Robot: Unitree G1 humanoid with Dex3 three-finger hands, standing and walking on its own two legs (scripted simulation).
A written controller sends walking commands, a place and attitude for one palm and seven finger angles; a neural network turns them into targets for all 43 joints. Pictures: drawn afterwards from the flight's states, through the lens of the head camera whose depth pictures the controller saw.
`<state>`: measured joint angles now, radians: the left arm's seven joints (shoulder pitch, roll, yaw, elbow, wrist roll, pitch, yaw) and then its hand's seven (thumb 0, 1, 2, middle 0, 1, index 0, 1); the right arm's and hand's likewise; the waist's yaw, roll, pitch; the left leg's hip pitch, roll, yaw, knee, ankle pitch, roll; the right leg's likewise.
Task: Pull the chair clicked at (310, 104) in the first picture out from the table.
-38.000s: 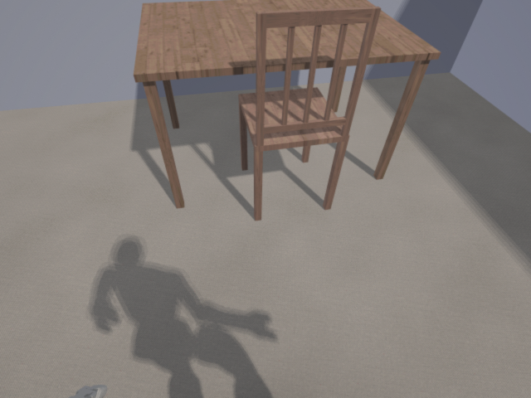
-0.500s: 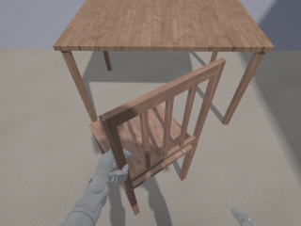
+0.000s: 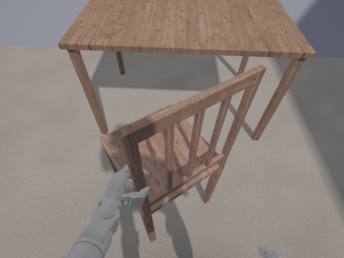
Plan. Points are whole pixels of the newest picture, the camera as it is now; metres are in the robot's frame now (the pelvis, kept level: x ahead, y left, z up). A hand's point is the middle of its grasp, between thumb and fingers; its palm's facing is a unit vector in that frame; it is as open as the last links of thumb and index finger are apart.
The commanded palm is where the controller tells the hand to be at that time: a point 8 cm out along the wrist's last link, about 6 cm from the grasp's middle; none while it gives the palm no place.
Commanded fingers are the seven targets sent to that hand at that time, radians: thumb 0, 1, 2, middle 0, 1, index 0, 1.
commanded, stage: open the thumb and straighten the fingers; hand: left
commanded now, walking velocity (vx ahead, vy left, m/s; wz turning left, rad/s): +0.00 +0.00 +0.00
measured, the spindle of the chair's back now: (193, 149) +0.41 -0.06 -0.04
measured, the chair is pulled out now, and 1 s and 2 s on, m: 0.46 0.46 0.46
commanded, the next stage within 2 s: draw the fingers out of the gap in 0.58 s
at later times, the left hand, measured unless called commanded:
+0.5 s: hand (132, 187) +0.31 +0.11 -0.07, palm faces -0.15 -0.97 -0.18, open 16.4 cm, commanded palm +0.29 +0.16 -0.04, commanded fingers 0.00 -0.55 0.20 0.00 0.00 0.00 0.00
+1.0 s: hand (126, 211) +0.25 +0.12 -0.07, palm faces -0.16 -0.98 -0.15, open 17.5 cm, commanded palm +0.24 +0.17 -0.04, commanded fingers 0.00 -0.55 0.20 0.00 0.00 0.00 0.00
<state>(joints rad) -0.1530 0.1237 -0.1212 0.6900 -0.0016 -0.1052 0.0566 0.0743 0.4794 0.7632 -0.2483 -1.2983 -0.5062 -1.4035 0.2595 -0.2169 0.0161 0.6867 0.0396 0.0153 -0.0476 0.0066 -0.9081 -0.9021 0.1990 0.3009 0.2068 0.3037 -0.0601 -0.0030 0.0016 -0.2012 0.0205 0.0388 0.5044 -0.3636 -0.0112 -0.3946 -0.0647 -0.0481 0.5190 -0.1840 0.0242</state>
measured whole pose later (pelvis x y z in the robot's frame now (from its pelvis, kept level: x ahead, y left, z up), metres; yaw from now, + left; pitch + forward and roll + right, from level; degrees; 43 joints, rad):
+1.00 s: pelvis +0.00 -0.01 -0.03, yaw +2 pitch +10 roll +0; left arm 0.11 0.19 -0.08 0.29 -0.03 0.03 -0.09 -0.01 -0.53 0.20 0.00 0.00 0.00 0.00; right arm 0.27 -0.28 0.01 0.54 0.03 -0.08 -0.03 0.01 -0.91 -0.90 0.20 0.30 0.20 0.30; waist -0.05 0.05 -0.08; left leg -0.45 0.02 -0.01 0.77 -0.49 -0.02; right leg -0.63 -0.08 -0.08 0.76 -0.30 0.02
